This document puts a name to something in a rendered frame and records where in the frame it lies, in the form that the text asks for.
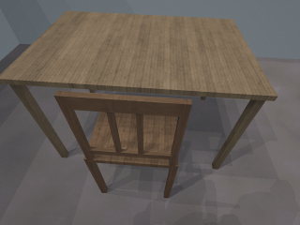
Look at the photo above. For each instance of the chair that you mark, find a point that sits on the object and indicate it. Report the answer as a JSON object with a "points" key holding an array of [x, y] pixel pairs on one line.
{"points": [[130, 130]]}

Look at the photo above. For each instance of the table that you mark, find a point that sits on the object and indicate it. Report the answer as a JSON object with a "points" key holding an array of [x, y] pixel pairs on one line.
{"points": [[138, 53]]}

